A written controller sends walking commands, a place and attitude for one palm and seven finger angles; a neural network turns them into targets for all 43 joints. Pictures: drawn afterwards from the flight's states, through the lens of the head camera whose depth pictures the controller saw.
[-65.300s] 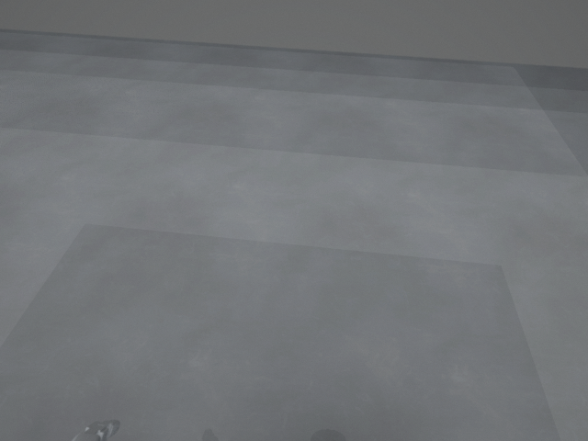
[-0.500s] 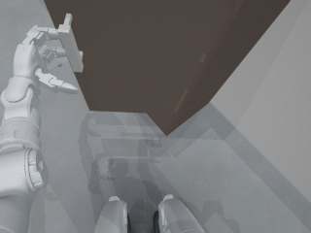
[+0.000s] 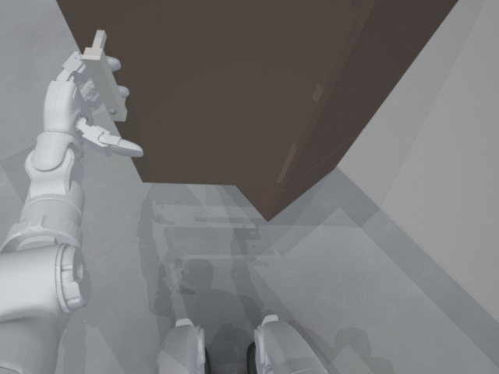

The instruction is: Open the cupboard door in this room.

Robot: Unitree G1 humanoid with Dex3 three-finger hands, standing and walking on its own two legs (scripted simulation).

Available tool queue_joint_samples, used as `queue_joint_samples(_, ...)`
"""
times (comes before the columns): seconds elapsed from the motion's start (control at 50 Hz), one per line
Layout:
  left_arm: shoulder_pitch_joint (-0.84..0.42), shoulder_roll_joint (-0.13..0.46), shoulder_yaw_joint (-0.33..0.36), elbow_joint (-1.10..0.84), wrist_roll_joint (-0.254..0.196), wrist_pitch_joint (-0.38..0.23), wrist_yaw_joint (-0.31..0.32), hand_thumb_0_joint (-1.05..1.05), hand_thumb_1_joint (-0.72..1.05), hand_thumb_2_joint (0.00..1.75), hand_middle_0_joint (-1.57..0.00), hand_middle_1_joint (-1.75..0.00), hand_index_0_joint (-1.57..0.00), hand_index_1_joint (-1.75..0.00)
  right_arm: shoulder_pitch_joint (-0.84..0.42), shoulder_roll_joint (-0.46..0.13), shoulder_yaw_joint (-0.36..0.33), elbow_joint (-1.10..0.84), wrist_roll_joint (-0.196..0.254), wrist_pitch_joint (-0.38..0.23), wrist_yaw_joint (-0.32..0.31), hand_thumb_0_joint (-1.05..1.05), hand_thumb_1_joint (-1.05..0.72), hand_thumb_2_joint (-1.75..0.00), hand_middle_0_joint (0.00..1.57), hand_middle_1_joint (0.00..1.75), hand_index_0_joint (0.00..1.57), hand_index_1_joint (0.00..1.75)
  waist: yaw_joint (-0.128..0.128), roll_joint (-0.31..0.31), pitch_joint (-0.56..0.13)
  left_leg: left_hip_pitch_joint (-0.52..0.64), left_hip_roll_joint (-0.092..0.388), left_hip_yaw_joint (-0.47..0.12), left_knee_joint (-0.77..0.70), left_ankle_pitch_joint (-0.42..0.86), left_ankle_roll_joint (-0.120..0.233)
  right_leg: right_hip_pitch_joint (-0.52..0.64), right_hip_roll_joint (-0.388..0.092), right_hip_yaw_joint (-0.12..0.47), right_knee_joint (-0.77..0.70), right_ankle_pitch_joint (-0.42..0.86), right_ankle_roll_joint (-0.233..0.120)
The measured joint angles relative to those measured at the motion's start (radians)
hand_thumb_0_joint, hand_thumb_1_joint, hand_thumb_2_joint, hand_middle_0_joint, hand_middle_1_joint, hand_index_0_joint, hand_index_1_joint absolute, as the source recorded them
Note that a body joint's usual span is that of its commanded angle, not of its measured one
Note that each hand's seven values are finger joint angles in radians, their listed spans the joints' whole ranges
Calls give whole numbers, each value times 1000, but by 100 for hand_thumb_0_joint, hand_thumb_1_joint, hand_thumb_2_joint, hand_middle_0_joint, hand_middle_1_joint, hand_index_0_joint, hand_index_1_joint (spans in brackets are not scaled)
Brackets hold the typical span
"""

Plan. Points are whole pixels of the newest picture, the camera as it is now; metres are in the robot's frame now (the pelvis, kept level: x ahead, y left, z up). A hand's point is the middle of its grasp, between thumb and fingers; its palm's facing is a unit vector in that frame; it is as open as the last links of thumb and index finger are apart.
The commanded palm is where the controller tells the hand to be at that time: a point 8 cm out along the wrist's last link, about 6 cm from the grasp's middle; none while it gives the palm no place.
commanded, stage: slide the fingers in behind the handle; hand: left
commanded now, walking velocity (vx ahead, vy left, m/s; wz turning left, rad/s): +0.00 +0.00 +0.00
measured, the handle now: (110, 78) +0.57 +0.18 +0.07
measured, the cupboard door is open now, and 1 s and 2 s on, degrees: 51 51 68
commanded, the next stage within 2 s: close the thumb around the handle in 0.62 s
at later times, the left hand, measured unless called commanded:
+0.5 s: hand (123, 109) +0.51 +0.16 +0.06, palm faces -0.06 -1.00 -0.02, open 14.0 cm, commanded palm +0.49 +0.20 +0.06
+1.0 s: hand (121, 111) +0.51 +0.16 +0.06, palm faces -0.06 -1.00 -0.02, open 11.8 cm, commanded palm +0.49 +0.20 +0.06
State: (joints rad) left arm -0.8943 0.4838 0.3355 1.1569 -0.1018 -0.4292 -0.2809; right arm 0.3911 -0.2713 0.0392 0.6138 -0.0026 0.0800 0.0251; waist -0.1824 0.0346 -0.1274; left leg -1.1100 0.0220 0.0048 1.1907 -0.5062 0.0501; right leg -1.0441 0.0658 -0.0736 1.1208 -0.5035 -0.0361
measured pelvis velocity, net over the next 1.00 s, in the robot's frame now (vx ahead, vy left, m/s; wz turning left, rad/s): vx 0.00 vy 0.00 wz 0.00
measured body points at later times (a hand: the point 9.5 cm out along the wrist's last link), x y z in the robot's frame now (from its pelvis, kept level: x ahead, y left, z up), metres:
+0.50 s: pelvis +0.00 -0.01 +0.00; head +0.14 +0.02 +0.43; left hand +0.51 +0.21 +0.06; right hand +0.01 -0.27 -0.11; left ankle +0.02 +0.09 -0.64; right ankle +0.01 -0.10 -0.64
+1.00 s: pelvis +0.00 +0.00 +0.00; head +0.14 +0.03 +0.42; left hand +0.51 +0.21 +0.06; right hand +0.01 -0.26 -0.11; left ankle +0.02 +0.09 -0.64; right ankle +0.01 -0.10 -0.64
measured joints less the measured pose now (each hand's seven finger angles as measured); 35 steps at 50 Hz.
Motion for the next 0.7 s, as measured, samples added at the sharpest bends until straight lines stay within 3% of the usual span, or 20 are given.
queue_joint_samples(0.24, -25, -24, -9, 0, 11, -12, 51, -1, -50, 30, -30, -120, -29, -120, -20, 0, -7, -5, -9, -12, 5, 0, -90, -90, 20, 30, 20, 30, -6, 2, -3, -23, -1, -4, 15, -3, -6, -25, -2, -4, 21, -8, -6)
queue_joint_samples(0.7, 23, -34, -11, -10, 1, -12, 29, -1, -50, 30, -30, -120, -29, -120, -10, 5, -6, -4, -1, -6, 5, 0, -90, -90, 20, 30, 20, 30, 6, 3, -7, 15, -1, 2, -6, -5, -4, 10, 0, 4, 1, -7, -3)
